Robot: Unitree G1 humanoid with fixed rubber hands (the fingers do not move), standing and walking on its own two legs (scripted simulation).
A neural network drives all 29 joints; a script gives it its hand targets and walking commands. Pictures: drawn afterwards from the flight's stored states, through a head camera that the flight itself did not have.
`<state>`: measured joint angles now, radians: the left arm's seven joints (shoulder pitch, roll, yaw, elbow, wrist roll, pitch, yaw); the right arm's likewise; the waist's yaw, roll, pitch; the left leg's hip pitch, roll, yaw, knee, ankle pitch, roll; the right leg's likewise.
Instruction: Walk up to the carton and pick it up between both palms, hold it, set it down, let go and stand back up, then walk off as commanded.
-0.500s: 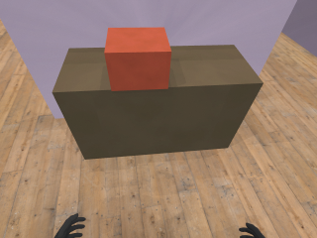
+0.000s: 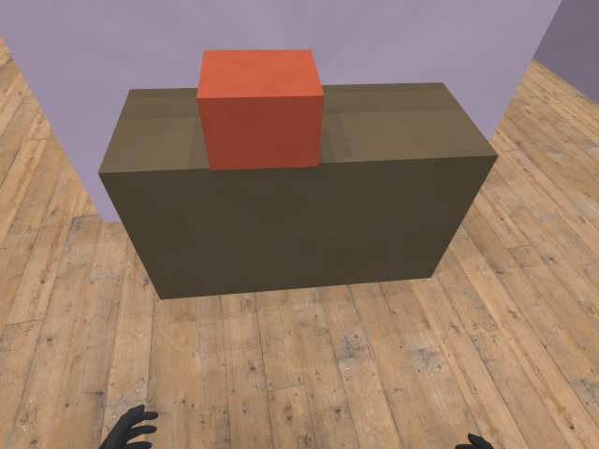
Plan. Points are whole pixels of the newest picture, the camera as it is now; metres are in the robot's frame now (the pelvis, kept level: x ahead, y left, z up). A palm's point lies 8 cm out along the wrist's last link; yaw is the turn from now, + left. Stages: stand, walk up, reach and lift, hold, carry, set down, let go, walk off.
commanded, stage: stand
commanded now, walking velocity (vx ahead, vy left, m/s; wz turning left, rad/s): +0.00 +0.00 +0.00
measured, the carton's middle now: (261, 108) +0.91 +0.10 -0.03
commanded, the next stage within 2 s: none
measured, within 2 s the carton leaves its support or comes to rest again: neither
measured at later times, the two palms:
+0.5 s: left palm out of the picture +0.12 +0.25 -0.09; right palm out of the picture +0.09 -0.28 -0.11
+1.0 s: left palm out of the picture +0.08 +0.25 -0.10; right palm out of the picture +0.06 -0.28 -0.11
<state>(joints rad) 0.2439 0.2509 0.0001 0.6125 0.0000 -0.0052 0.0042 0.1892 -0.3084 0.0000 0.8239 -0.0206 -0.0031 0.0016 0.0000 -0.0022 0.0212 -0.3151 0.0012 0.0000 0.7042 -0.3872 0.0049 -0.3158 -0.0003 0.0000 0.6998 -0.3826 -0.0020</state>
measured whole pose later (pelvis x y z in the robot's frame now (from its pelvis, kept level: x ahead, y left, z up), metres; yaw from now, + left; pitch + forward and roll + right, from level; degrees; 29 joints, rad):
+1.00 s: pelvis -0.03 +0.00 +0.00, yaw +0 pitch -2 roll +0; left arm 0.24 0.26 0.00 0.73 0.00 -0.01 0.00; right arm 0.19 -0.32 0.00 0.95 -0.02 -0.01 0.00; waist 0.00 -0.01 0.02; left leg -0.32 0.00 0.00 0.70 -0.35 0.01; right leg -0.32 0.00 0.00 0.70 -0.35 0.00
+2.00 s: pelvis -0.04 -0.02 +0.00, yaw +0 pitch -4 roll +1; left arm 0.19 0.26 0.00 0.85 0.00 -0.01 0.00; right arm 0.19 -0.31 0.00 1.05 -0.02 -0.01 0.00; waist 0.00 -0.03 0.03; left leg -0.29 0.00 0.00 0.64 -0.30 -0.02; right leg -0.32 0.00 0.00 0.70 -0.32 -0.02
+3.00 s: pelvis -0.04 -0.02 +0.00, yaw +0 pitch -3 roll +1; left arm 0.17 0.27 0.00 0.87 0.00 -0.01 0.00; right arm 0.18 -0.30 0.00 1.06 -0.02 -0.01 0.01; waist 0.00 -0.05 0.05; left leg -0.29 0.00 0.00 0.64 -0.30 -0.02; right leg -0.32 0.00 0.00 0.69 -0.32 -0.03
